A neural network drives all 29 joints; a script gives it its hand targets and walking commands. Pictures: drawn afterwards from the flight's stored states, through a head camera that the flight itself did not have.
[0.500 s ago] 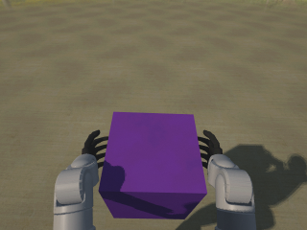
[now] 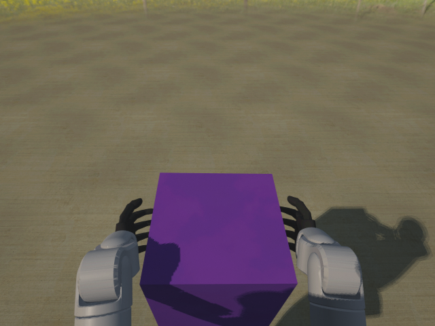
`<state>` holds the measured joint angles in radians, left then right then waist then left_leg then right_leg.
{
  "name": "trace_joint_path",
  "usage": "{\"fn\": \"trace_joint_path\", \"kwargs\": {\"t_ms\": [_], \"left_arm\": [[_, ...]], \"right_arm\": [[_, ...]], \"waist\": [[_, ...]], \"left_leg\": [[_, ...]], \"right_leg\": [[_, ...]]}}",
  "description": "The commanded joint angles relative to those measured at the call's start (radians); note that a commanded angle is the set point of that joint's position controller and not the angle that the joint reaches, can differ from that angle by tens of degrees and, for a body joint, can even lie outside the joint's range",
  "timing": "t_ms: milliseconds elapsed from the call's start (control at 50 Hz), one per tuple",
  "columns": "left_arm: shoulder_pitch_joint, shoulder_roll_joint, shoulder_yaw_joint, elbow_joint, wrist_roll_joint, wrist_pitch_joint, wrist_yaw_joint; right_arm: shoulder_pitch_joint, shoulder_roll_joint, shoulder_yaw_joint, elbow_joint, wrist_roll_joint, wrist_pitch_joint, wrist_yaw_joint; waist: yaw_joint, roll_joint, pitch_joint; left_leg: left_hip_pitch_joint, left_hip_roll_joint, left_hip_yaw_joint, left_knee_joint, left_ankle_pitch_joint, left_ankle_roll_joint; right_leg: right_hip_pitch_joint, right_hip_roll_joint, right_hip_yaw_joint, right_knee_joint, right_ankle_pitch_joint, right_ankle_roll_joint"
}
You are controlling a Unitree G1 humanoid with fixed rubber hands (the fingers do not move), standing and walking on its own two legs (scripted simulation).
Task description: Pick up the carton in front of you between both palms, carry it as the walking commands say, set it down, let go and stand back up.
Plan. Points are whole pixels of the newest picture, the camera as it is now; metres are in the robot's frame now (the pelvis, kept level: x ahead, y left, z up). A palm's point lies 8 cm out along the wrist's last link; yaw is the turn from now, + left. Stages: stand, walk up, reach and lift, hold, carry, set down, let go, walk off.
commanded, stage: carry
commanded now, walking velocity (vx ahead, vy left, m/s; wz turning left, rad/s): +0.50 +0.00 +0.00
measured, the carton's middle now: (215, 254) +0.28 +0.00 +0.02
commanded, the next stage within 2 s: none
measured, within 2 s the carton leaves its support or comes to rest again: neither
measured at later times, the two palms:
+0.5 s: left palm (143, 138) +0.57 +0.17 +0.10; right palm (259, 134) +0.56 -0.13 +0.11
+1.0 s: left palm (170, 89) +0.89 +0.14 +0.09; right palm (253, 90) +0.89 -0.16 +0.08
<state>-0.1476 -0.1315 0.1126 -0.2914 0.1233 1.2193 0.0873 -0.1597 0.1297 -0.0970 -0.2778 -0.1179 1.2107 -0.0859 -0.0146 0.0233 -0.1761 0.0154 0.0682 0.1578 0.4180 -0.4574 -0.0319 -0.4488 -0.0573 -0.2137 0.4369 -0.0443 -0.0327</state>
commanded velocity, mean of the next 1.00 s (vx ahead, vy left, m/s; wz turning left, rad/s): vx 0.50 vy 0.00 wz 0.00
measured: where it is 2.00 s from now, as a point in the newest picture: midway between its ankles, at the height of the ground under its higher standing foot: (208, 191)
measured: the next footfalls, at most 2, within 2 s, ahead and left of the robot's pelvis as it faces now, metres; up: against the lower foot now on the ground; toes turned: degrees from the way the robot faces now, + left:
left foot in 0.46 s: +0.44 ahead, +0.12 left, +0.00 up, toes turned +11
right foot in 0.94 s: +0.76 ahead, -0.10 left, +0.00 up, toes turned -11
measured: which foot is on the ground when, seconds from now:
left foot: down 0.00-0.02, up 0.04-0.44, down 0.46-0.96, up 0.98-1.00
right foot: down 0.00-0.50, up 0.52-0.92, down 0.94-1.00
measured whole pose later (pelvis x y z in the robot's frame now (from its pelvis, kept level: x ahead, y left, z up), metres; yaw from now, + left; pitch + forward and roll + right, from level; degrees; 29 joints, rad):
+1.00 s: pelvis +0.62 -0.01 +0.00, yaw +1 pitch +3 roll -1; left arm -0.19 -0.14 0.10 -0.28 0.13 1.21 0.09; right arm -0.18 0.13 -0.12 -0.30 -0.12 1.22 -0.08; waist 0.01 0.05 -0.11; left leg -0.09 0.11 0.12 0.75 -0.47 -0.04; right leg -0.47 -0.04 -0.24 0.52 -0.11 -0.08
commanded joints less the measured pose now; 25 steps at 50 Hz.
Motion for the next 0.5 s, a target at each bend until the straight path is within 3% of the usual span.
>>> {"fn": "trace_joint_path", "kwargs": {"t_ms": [0, 20, 60, 80, 100, 140, 200, 340, 380, 420, 440, 460, 480], "left_arm": [[-0.455, -0.864, -0.687, 0.018, -0.410, -0.019, -0.259], [-0.450, -0.896, -0.693, 0.003, -0.411, -0.024, -0.261], [-0.498, -0.973, -0.715, -0.042, -0.430, -0.038, -0.267], [-0.523, -0.993, -0.723, -0.066, -0.441, -0.047, -0.271], [-0.529, -1.000, -0.729, -0.086, -0.447, -0.054, -0.275], [-0.515, -0.996, -0.734, -0.102, -0.455, -0.060, -0.281], [-0.484, -0.960, -0.745, -0.146, -0.465, -0.056, -0.282], [-0.455, -0.837, -0.721, -0.156, -0.435, -0.012, -0.258], [-0.452, -0.815, -0.714, -0.133, -0.422, 0.003, -0.252], [-0.467, -0.805, -0.714, -0.107, -0.414, 0.018, -0.247], [-0.480, -0.798, -0.711, -0.099, -0.413, 0.025, -0.246], [-0.494, -0.800, -0.715, -0.102, -0.415, 0.030, -0.247], [-0.538, -0.808, -0.724, -0.098, -0.425, 0.035, -0.249]], "right_arm": [[-0.483, 0.858, 0.706, -0.050, 0.411, 0.012, 0.257], [-0.468, 0.887, 0.702, -0.026, 0.414, 0.006, 0.259], [-0.492, 0.966, 0.723, -0.042, 0.423, -0.015, 0.262], [-0.502, 0.988, 0.733, -0.054, 0.426, -0.026, 0.261], [-0.501, 0.997, 0.744, -0.071, 0.426, -0.037, 0.258], [-0.490, 1.009, 0.755, -0.090, 0.420, -0.049, 0.249], [-0.445, 0.989, 0.752, -0.127, 0.412, -0.052, 0.234], [-0.435, 0.862, 0.726, -0.150, 0.413, 0.001, 0.229], [-0.431, 0.836, 0.708, -0.123, 0.411, 0.019, 0.235], [-0.411, 0.818, 0.685, -0.077, 0.407, 0.031, 0.239], [-0.407, 0.803, 0.671, -0.061, 0.400, 0.033, 0.242], [-0.408, 0.789, 0.657, -0.044, 0.392, 0.033, 0.243], [-0.410, 0.822, 0.654, 0.002, 0.393, 0.028, 0.250]], "waist": [[0.039, -0.341, -0.255], [0.030, -0.244, -0.257], [0.030, -0.114, -0.242], [0.025, -0.098, -0.217], [0.026, -0.113, -0.211], [0.027, -0.148, -0.192], [0.026, -0.150, -0.158], [0.034, -0.165, -0.070], [0.037, -0.164, -0.061], [0.008, -0.084, -0.157], [-0.013, 0.018, -0.215], [-0.006, 0.259, -0.264], [-0.014, 0.287, -0.210]], "left_leg": [[-0.724, -0.076, -0.048, 0.743, -0.031, 0.004], [-0.744, -0.020, -0.129, 0.815, -0.030, 0.027], [-0.715, 0.052, -0.155, 0.773, 0.064, 0.048], [-0.682, 0.074, -0.156, 0.691, 0.123, 0.042], [-0.649, 0.066, -0.129, 0.633, 0.165, 0.036], [-0.626, 0.059, -0.089, 0.523, 0.213, 0.021], [-0.636, 0.050, -0.055, 0.331, 0.305, 0.008], [-0.560, 0.015, 0.017, 0.089, 0.419, 0.026], [-0.496, 0.003, 0.048, 0.038, 0.398, 0.036], [-0.174, -0.041, 0.092, -0.002, 0.300, 0.059], [0.041, 0.096, -0.113, -0.024, 0.211, 0.099], [0.188, 0.314, -0.530, -0.129, 0.155, 0.176], [0.289, 0.352, -0.630, -0.167, 0.316, 0.259]], "right_leg": [[0.765, -0.381, 0.728, -0.192, -0.103, -0.202], [0.703, -0.371, 0.652, -0.177, -0.011, -0.185], [0.573, -0.327, 0.490, -0.188, -0.046, -0.131], [0.509, -0.299, 0.412, -0.225, -0.105, -0.097], [0.464, -0.277, 0.344, -0.247, -0.113, -0.078], [0.426, -0.256, 0.270, -0.285, -0.164, -0.084], [0.460, -0.229, 0.205, -0.307, -0.129, -0.100], [0.508, -0.204, 0.110, -0.248, 0.070, -0.076], [0.523, -0.197, 0.092, -0.182, 0.135, -0.059], [0.414, -0.134, 0.004, 0.106, 0.222, -0.009], [0.218, -0.093, 0.001, 0.335, 0.075, 0.028], [-0.041, 0.016, 0.036, 0.575, -0.261, 0.067], [-0.263, 0.060, 0.102, 0.727, -0.447, 0.053]]}}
